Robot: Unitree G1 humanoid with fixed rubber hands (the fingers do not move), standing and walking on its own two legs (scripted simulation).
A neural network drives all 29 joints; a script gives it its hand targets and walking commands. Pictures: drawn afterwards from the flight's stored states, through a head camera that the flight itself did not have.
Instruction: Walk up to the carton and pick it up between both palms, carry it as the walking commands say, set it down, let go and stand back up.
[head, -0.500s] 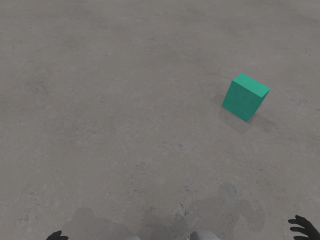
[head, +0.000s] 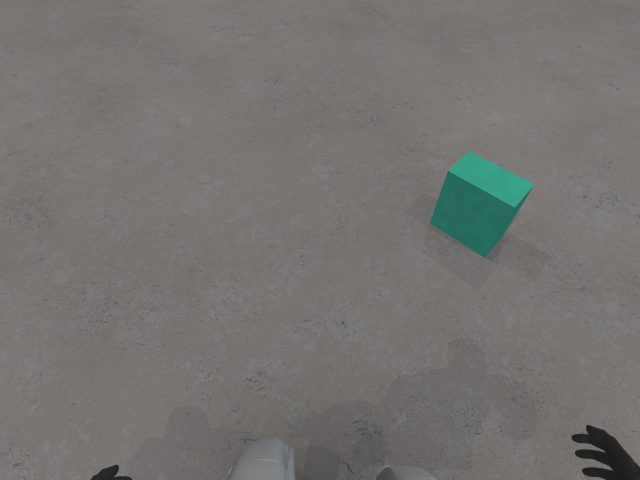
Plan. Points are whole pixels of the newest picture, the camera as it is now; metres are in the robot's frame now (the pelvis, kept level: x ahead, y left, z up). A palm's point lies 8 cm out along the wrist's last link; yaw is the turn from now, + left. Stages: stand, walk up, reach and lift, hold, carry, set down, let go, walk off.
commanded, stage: walk up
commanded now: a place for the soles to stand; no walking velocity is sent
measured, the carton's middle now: (477, 205) +1.05 -0.51 -0.61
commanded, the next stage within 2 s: none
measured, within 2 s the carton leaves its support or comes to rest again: neither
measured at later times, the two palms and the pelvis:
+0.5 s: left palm (125, 384) +0.23 +0.32 -0.11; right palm (598, 368) +0.26 -0.32 -0.03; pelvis +0.16 +0.02 +0.01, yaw -1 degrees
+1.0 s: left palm (195, 298) +0.37 +0.25 -0.10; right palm (618, 310) +0.35 -0.40 -0.06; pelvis +0.28 -0.06 +0.01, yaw -6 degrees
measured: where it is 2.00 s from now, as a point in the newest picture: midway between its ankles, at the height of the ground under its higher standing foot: (385, 380)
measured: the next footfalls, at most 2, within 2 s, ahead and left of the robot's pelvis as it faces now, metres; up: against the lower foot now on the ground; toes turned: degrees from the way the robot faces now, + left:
left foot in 0.16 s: +0.17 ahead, +0.12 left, +0.00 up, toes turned +7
right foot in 0.68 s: +0.31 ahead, -0.14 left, +0.00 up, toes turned -2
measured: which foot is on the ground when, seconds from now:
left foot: up 0.00-0.14, down 0.16-0.68, up 0.70-1.00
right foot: down 0.00-0.18, up 0.20-0.66, down 0.68-1.00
